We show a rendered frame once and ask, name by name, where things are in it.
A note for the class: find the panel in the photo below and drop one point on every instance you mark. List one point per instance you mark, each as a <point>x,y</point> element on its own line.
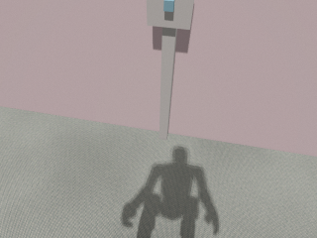
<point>180,18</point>

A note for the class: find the button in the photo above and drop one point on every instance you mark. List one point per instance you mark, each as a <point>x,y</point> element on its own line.
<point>168,5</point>

